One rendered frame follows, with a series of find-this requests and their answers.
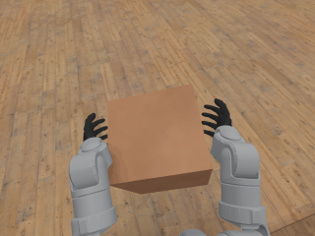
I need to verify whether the robot left forearm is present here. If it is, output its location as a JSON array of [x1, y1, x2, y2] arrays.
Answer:
[[68, 137, 118, 236]]

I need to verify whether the robot right forearm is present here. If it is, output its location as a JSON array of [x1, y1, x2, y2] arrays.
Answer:
[[211, 125, 271, 236]]

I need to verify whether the robot right hand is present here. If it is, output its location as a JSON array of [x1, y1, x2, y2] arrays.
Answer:
[[201, 98, 232, 137]]

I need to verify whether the carton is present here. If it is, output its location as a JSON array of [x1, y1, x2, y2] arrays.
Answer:
[[107, 84, 213, 195]]

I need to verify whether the robot left hand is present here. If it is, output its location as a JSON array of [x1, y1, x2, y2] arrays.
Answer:
[[83, 113, 108, 145]]

